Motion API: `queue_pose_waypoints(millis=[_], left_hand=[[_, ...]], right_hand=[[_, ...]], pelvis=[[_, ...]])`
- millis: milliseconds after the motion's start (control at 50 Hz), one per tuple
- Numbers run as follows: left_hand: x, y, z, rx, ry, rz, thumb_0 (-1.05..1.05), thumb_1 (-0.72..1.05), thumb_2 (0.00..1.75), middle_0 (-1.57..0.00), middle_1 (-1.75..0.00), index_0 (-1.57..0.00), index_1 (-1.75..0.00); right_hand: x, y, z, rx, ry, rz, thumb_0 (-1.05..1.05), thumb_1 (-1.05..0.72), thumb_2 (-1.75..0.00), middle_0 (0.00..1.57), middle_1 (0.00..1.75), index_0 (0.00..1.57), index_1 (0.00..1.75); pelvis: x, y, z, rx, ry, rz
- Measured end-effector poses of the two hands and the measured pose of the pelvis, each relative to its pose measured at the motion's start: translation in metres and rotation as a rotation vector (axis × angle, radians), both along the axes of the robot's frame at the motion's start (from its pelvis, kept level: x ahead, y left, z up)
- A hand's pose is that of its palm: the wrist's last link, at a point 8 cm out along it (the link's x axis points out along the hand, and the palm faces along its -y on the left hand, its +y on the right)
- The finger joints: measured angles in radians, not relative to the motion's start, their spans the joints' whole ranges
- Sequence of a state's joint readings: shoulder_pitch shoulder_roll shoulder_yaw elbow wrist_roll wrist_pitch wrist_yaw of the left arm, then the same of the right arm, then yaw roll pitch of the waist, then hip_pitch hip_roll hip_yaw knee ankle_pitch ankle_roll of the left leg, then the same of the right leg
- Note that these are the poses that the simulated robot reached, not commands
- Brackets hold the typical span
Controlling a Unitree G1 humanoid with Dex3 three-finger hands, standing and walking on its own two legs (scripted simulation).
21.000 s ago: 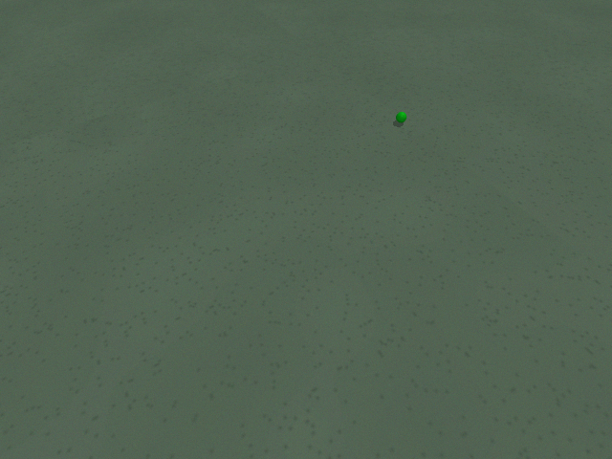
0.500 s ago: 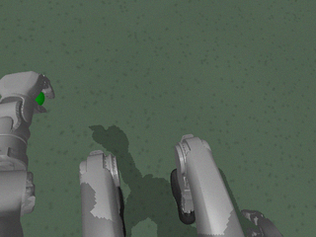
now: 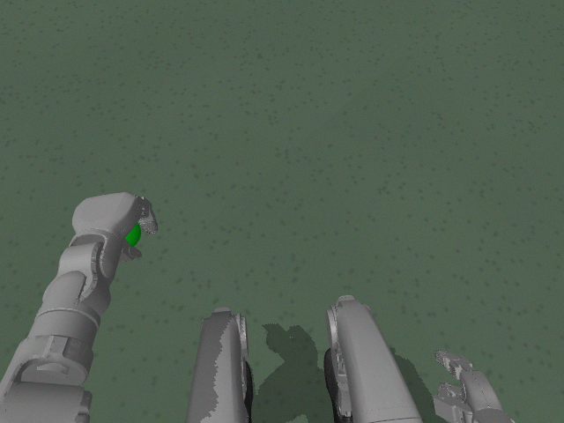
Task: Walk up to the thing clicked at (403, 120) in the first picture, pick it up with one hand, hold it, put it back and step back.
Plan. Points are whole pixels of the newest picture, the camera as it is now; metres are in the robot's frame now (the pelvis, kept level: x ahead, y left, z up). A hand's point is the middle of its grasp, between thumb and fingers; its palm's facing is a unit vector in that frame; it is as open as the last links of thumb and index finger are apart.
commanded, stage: lift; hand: left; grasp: from above
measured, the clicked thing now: (121, 232) +0.42 +0.26 -0.09
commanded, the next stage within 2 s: hold in 0.76 s
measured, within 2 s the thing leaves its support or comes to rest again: neither
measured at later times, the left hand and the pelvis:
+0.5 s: hand (90, 224) +0.36 +0.23 +0.07, palm faces -0.45 -0.08 -0.89, open 6.3 cm; pelvis +0.04 -0.01 +0.15, yaw +1 degrees
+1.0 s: hand (69, 177) +0.38 +0.22 +0.14, palm faces -0.45 -0.07 -0.89, open 6.2 cm; pelvis +0.07 -0.01 +0.20, yaw +0 degrees
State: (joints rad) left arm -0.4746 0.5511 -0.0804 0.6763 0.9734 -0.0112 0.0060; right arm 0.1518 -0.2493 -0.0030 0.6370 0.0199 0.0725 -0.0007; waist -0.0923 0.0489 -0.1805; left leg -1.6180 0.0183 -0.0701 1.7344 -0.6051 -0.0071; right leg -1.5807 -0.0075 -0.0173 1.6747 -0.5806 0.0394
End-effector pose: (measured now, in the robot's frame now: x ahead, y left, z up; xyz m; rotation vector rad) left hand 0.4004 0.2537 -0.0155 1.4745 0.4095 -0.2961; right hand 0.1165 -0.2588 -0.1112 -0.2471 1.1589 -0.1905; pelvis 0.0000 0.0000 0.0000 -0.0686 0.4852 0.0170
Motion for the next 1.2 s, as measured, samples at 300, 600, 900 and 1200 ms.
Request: queue_pose_waypoints(millis=[300,600,900,1200], left_hand=[[-0.033,-0.013,0.105,-0.003,0.012,0.004,-0.04,0.36,0.32,-0.67,-0.57,-0.98,-0.59],[-0.026,-0.027,0.164,0.011,0.005,0.024,-0.05,0.36,0.31,-0.67,-0.57,-1.00,-0.60],[-0.014,-0.032,0.200,0.005,0.015,0.029,-0.04,0.35,0.34,-0.67,-0.57,-1.01,-0.61],[-0.005,-0.031,0.231,0.016,0.010,0.006,-0.04,0.35,0.35,-0.66,-0.58,-1.01,-0.62]], right_hand=[[0.006,-0.005,0.106,-0.007,-0.100,-0.042,0.01,-0.92,-0.90,0.20,0.30,0.21,0.30],[0.016,-0.008,0.162,0.009,-0.111,-0.069,0.01,-0.92,-0.90,0.20,0.30,0.20,0.30],[0.040,-0.009,0.193,0.026,-0.119,-0.074,0.01,-0.91,-0.89,0.20,0.30,0.20,0.30],[0.071,-0.007,0.211,0.042,-0.173,-0.066,0.01,-0.91,-0.89,0.20,0.30,0.20,0.30]], pelvis=[[0.019,-0.004,0.102,0.029,-0.158,0.002],[0.044,-0.007,0.163,0.050,-0.255,-0.005],[0.069,-0.007,0.196,0.060,-0.313,-0.010],[0.083,-0.006,0.211,0.065,-0.362,-0.016]])
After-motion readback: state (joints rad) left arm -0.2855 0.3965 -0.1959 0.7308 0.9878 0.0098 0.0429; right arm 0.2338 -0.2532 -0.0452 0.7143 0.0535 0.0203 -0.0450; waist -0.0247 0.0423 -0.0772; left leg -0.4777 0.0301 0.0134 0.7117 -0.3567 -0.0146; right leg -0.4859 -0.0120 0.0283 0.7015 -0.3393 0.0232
